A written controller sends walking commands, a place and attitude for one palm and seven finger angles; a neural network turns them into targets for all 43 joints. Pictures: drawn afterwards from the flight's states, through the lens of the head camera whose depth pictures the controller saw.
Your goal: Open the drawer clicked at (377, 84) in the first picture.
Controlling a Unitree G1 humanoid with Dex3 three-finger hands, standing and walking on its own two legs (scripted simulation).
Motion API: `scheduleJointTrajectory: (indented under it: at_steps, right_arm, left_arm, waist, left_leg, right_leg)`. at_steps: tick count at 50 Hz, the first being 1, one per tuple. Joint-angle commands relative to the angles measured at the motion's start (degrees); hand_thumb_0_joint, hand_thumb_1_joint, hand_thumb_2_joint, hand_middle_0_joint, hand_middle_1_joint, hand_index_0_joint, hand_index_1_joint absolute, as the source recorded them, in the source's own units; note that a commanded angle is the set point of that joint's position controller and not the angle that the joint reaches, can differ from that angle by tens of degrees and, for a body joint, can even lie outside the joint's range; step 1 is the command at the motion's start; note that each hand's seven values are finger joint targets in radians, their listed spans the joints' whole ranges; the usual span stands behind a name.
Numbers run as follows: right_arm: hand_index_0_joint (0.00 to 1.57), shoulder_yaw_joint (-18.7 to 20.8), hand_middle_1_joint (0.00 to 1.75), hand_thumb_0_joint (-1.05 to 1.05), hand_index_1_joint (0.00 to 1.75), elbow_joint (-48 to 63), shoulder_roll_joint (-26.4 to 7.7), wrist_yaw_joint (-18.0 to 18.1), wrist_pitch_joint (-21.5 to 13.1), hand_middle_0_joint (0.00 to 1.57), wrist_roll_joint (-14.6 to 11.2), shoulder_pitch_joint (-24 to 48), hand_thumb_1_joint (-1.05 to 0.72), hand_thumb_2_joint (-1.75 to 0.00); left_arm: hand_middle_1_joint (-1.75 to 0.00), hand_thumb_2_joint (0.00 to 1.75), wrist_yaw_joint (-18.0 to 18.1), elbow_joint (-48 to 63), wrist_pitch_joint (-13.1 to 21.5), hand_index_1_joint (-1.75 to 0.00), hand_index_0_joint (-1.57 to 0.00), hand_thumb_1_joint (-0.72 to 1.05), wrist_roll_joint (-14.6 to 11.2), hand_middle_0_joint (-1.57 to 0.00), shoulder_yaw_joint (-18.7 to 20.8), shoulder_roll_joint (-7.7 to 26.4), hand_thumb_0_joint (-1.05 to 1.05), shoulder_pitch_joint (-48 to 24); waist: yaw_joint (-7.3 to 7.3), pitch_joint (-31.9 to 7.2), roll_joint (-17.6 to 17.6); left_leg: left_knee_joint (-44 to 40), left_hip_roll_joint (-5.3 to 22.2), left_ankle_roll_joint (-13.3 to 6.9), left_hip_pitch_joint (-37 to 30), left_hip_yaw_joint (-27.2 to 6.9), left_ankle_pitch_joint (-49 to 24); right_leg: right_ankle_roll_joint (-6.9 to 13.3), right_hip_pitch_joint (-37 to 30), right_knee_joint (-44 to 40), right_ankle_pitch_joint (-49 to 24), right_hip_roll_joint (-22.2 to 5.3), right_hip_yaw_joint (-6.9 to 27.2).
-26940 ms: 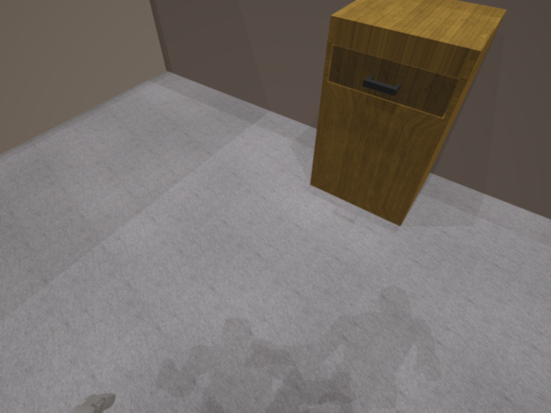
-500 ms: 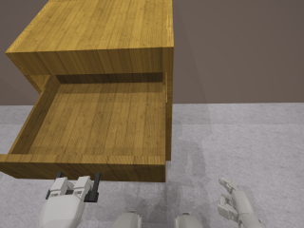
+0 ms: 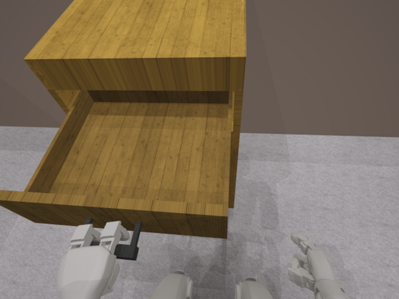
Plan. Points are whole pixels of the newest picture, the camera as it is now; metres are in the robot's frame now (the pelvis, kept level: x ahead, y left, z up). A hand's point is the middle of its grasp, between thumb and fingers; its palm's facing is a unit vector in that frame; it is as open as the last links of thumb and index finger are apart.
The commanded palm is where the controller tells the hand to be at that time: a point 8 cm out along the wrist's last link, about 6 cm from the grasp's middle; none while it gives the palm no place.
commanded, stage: open the thumb to release the handle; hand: left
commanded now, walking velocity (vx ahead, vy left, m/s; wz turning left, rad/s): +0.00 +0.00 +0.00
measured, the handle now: (108, 237) +0.23 +0.21 +0.00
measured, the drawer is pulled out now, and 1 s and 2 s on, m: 0.30 0.30 0.30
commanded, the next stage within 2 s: lift the hand off the handle in 0.18 s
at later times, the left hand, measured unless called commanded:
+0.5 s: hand (107, 266) +0.18 +0.20 -0.02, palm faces +0.00 -0.11 -0.99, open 13.8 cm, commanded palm +0.16 +0.20 +0.03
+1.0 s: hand (99, 263) +0.18 +0.21 +0.01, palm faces -0.01 -0.14 -0.99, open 13.8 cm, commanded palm +0.16 +0.20 +0.06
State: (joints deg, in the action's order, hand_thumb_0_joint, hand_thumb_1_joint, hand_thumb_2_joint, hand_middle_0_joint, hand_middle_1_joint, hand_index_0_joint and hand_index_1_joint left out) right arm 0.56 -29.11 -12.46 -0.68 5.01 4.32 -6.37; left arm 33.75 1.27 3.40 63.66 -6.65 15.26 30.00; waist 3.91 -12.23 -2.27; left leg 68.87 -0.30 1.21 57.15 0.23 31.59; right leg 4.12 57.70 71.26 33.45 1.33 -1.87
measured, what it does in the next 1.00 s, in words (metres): stands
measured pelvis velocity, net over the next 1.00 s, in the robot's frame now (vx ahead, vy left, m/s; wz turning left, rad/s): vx -0.01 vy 0.01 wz -0.02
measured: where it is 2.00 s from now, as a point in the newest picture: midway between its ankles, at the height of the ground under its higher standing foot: outside the picture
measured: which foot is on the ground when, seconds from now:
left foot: down 0.00-1.00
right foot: down 0.00-1.00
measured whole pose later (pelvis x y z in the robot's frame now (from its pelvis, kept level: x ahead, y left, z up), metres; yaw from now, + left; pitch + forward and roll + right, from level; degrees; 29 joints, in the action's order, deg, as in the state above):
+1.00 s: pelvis -0.01 +0.01 +0.03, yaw -1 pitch +15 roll +1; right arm 0.6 -29.2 -13.1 -0.6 5.9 3.2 -8.0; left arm 32.4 -0.1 -1.2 62.4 -9.9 16.0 27.5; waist 2.2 -11.2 -2.6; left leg 62.4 0.3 0.2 49.1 0.5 28.7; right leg 3.0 49.1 63.1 29.3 2.0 -1.4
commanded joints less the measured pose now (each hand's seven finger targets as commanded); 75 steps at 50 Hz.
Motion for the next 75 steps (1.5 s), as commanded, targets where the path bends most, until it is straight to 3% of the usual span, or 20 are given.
scheduleJointTrajectory:
  at_steps: [1, 4, 7, 9, 12, 15, 20, 23, 27, 29, 32, 39, 49, 55, 59, 65, 68, 70, 74, 75]
  right_arm:
    - [0.20, 1.8, 0.30, 0.00, 0.30, 9.2, -5.0, 0.7, -2.8, 0.20, -0.4, 4.7, -0.90, -0.90]
    - [0.20, 1.7, 0.30, 0.00, 0.30, 8.9, -5.1, 0.6, -2.8, 0.20, -0.4, 4.7, -0.90, -0.90]
    - [0.20, 2.0, 0.30, 0.00, 0.30, 9.1, -5.2, 0.4, -2.7, 0.20, -0.4, 4.6, -0.90, -0.90]
    - [0.20, 2.0, 0.30, 0.00, 0.30, 9.0, -5.3, 0.6, -2.7, 0.20, -0.4, 4.5, -0.90, -0.90]
    - [0.20, 2.2, 0.30, 0.00, 0.30, 9.1, -5.4, 0.5, -2.6, 0.20, -0.5, 4.7, -0.90, -0.90]
    - [0.20, 2.2, 0.30, 0.00, 0.30, 8.5, -5.4, 0.7, -2.7, 0.20, -0.5, 4.7, -0.90, -0.90]
    - [0.20, 2.5, 0.30, 0.00, 0.30, 8.5, -5.5, 0.7, -3.0, 0.20, -0.7, 4.4, -0.90, -0.90]
    - [0.20, 2.2, 0.30, 0.00, 0.30, 8.3, -5.5, 1.1, -2.9, 0.20, -0.8, 4.5, -0.90, -0.90]
    - [0.20, 2.1, 0.30, 0.00, 0.30, 7.7, -5.4, 1.3, -2.6, 0.20, -1.1, 4.7, -0.90, -0.90]
    - [0.20, 2.0, 0.30, 0.00, 0.30, 7.6, -5.4, 1.4, -2.7, 0.20, -1.0, 4.7, -0.90, -0.90]
    - [0.20, 2.2, 0.30, 0.00, 0.30, 8.2, -5.5, 1.1, -2.5, 0.20, -1.1, 4.7, -0.90, -0.90]
    - [0.20, 1.8, 0.30, 0.00, 0.30, 8.3, -5.5, 1.1, -2.3, 0.20, -1.3, 4.9, -0.90, -0.90]
    - [0.20, 2.0, 0.30, 0.00, 0.30, 9.8, -5.7, -0.1, -2.1, 0.20, -1.3, 4.6, -0.90, -0.90]
    - [0.20, 2.0, 0.30, 0.00, 0.30, 9.9, -5.9, -0.4, -1.8, 0.20, -1.4, 4.8, -0.90, -0.90]
    - [0.20, 2.0, 0.30, 0.00, 0.30, 10.6, -5.8, -0.7, -1.8, 0.20, -1.4, 4.4, -0.90, -0.90]
    - [0.20, 1.9, 0.30, 0.00, 0.30, 11.0, -5.7, -1.2, -1.5, 0.20, -1.7, 3.9, -0.90, -0.90]
    - [0.20, 1.6, 0.30, 0.00, 0.30, 11.4, -5.7, -1.2, -1.4, 0.20, -1.9, 4.2, -0.90, -0.90]
    - [0.20, 1.7, 0.30, 0.00, 0.30, 11.4, -5.5, -1.5, -1.2, 0.20, -1.8, 4.3, -0.90, -0.90]
    - [0.20, 1.6, 0.30, 0.00, 0.30, 12.0, -5.5, -1.8, -1.5, 0.20, -1.9, 4.1, -0.90, -0.90]
    - [0.20, 1.8, 0.30, 0.00, 0.30, 11.7, -5.6, -1.8, -1.4, 0.20, -2.0, 4.0, -0.90, -0.90]
  left_arm:
    - [-1.22, 0.39, 1.7, 6.9, -0.6, -1.22, -0.32, -0.29, 0.0, -0.32, 4.8, 8.3, 0.00, 2.6]
    - [-1.20, 0.30, 1.8, 6.5, -0.7, -1.20, -0.30, -0.50, 0.3, -0.30, 4.6, 8.4, 0.00, 0.8]
    - [-1.20, 0.30, 1.9, 6.8, -1.1, -1.20, -0.30, -0.50, 0.3, -0.30, 3.0, 7.0, 0.00, -0.3]
    - [-1.20, 0.30, 2.2, 5.9, -1.3, -1.20, -0.30, -0.50, 0.3, -0.30, 4.8, 8.3, 0.00, 0.1]
    - [-1.20, 0.30, 2.2, 6.5, -1.8, -1.20, -0.30, -0.50, 0.4, -0.30, 2.7, 7.0, 0.00, -2.0]
    - [-1.20, 0.30, 2.2, 3.5, -2.2, -1.20, -0.30, -0.50, 1.0, -0.30, 1.1, 5.4, 0.00, -5.2]
    - [-1.20, 0.30, 2.5, 3.9, -3.1, -1.20, -0.30, -0.50, 1.1, -0.30, -0.1, 5.0, 0.00, -5.8]
    - [-1.20, 0.30, 2.4, 3.7, -4.0, -1.20, -0.30, -0.50, 0.8, -0.30, 1.1, 6.6, 0.00, -6.9]
    - [-1.20, 0.30, 2.4, 2.9, -4.4, -1.20, -0.30, -0.50, 1.0, -0.30, 0.4, 6.2, 0.00, -9.2]
    - [-1.20, 0.30, 2.7, 3.3, -4.4, -1.20, -0.30, -0.50, 1.1, -0.30, 1.3, 7.1, 0.00, -9.8]
    - [-1.20, 0.30, 2.6, 6.0, -4.7, -1.20, -0.30, -0.50, 0.5, -0.30, 0.4, 6.5, 0.00, -7.7]
    - [-1.20, 0.30, 2.2, 6.9, -5.3, -1.20, -0.30, -0.50, -0.5, -0.30, 2.1, 7.9, 0.00, -6.2]
    - [-1.20, 0.30, 1.1, 11.1, -4.4, -1.20, -0.30, -0.50, -1.3, -0.30, 1.5, 7.5, 0.00, -0.9]
    - [-1.20, 0.30, 0.4, 11.3, -4.6, -1.20, -0.30, -0.50, -1.1, -0.30, 0.9, 7.1, 0.00, -2.7]
    - [-1.20, 0.30, -0.1, 14.7, -4.6, -1.20, -0.30, -0.50, -1.5, -0.30, 0.2, 7.3, 0.00, -2.5]
    - [-1.20, 0.30, -1.7, 14.8, -4.8, -1.20, -0.30, -0.50, -1.5, -0.30, -2.3, 5.8, 0.00, -2.5]
    - [-1.20, 0.30, -1.2, 14.3, -4.8, -1.20, -0.30, -0.50, -1.2, -0.30, 1.1, 8.6, 0.00, -0.4]
    - [-1.20, 0.30, -1.3, 16.5, -5.0, -1.20, -0.30, -0.50, -0.9, -0.30, -1.2, 6.7, 0.00, -2.4]
    - [-1.20, 0.30, -1.7, 18.6, -5.1, -1.20, -0.30, -0.50, -1.9, -0.30, -0.1, 7.8, 0.00, 1.3]
    - [-1.20, 0.30, -1.9, 18.8, -5.2, -1.20, -0.30, -0.50, -2.2, -0.30, -0.7, 7.2, 0.00, 0.6]
  waist:
    - [-0.94, -10.7, 6.0]
    - [-1.22, -10.9, 4.6]
    - [-1.52, -10.1, 2.9]
    - [-1.15, -10.6, 4.4]
    - [-1.69, -9.9, 2.9]
    - [-2.66, -8.3, 5.0]
    - [-2.20, -10.6, 4.1]
    - [-2.31, -11.2, 6.0]
    - [-2.44, -9.5, 4.6]
    - [-2.06, -11.1, 3.5]
    - [-1.89, -11.5, 1.9]
    - [-2.01, -9.8, 3.9]
    - [-1.21, -9.5, 1.9]
    - [-2.30, -5.7, 3.3]
    - [-1.55, -8.6, 0.9]
    - [-2.14, -5.8, 3.2]
    - [-0.89, -5.7, 3.0]
    - [-1.37, -6.8, 2.1]
    - [-0.58, -7.7, 1.0]
    - [-1.17, -7.1, 1.6]
  left_leg:
    - [-6.1, -2.5, -3.1, -8.3, 0.7, -11.2]
    - [-6.4, -2.4, -3.1, -9.1, 0.7, -11.2]
    - [-7.0, -2.3, -3.2, -10.3, 0.5, -10.5]
    - [-7.1, -2.2, -3.1, -10.3, 0.6, -10.7]
    - [-7.5, -2.1, -3.2, -10.6, 0.3, -9.8]
    - [-7.4, -1.8, -3.3, -9.4, 0.0, -8.3]
    - [-8.2, -1.8, -3.3, -11.3, 0.0, -9.1]
    - [-8.3, -1.8, -3.4, -10.1, 0.2, -9.1]
    - [-8.8, -1.8, -3.3, -10.4, 0.2, -8.3]
    - [-9.0, -1.8, -3.3, -11.0, 0.4, -8.9]
    - [-10.1, -1.7, -3.2, -13.6, 0.3, -10.3]
    - [-11.7, -1.6, -3.4, -14.3, 0.4, -10.7]
    - [-13.9, -1.5, -3.0, -18.9, 0.4, -14.5]
    - [-15.0, -1.2, -3.3, -18.9, 0.2, -12.2]
    - [-16.0, -1.3, -3.2, -22.8, 0.0, -14.5]
    - [-17.4, -0.9, -3.4, -23.5, -0.5, -15.1]
    - [-18.1, -0.9, -3.0, -23.5, -0.3, -15.7]
    - [-18.2, -0.9, -3.0, -24.7, -0.3, -16.3]
    - [-18.6, -0.9, -3.0, -26.8, -0.1, -19.2]
    - [-18.9, -0.8, -3.1, -26.5, -0.3, -19.0]
  right_leg:
    - [-2.1, -12.2, -15.1, -20.6, -1.0, 5.0]
    - [-1.9, -11.6, -15.3, -19.8, -0.9, 5.1]
    - [-1.7, -10.5, -15.9, -16.9, -0.7, 3.9]
    - [-1.7, -10.9, -15.9, -17.0, -0.4, 4.0]
    - [-1.7, -10.0, -16.3, -14.7, -0.5, 3.5]
    - [-1.8, -8.2, -16.4, -12.7, -0.4, 3.0]
    - [-1.5, -9.2, -16.4, -12.8, -0.3, 2.6]
    - [-1.8, -11.3, -17.0, -14.4, -0.5, 3.4]
    - [-1.8, -10.4, -17.7, -12.3, -0.5, 3.5]
    - [-1.7, -11.0, -17.5, -13.1, -0.4, 3.8]
    - [-1.4, -11.8, -17.9, -14.0, -0.1, 3.3]
    - [-1.7, -14.2, -19.7, -15.4, -0.2, 3.5]
    - [-1.1, -15.8, -20.4, -19.2, 0.2, 3.1]
    - [-1.4, -14.9, -22.2, -16.2, 0.2, 2.7]
    - [-0.9, -15.6, -22.4, -16.6, 0.3, 2.8]
    - [-1.1, -16.5, -23.5, -17.3, 0.4, 1.5]
    - [-0.9, -17.9, -23.7, -18.1, 0.7, 2.0]
    - [-0.9, -17.7, -23.6, -18.4, 0.6, 2.0]
    - [-0.8, -19.6, -24.0, -21.5, 0.7, 2.8]
    - [-0.8, -20.1, -24.2, -21.8, 0.8, 2.2]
